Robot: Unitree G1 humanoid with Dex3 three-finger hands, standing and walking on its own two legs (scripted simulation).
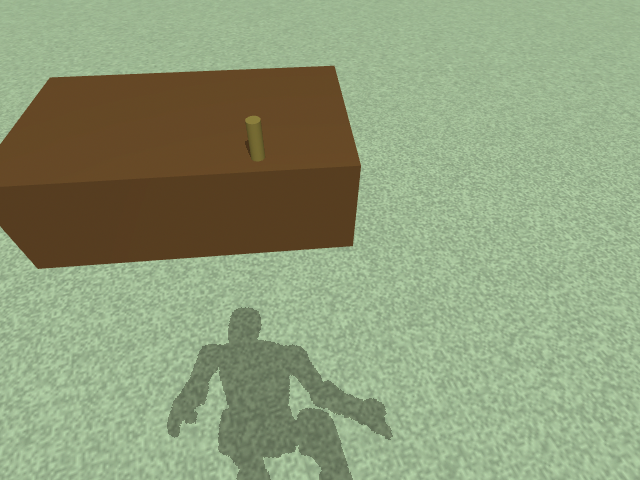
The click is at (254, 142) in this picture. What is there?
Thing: slim round
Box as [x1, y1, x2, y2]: [245, 116, 264, 160]
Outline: 249,116 245,119 251,158 253,160 261,160 264,158 264,151 260,119 257,116
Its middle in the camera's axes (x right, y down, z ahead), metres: -0.21 -0.34 +1.31
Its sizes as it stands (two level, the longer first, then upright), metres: 0.049 0.049 0.145
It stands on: a support 0.42 m high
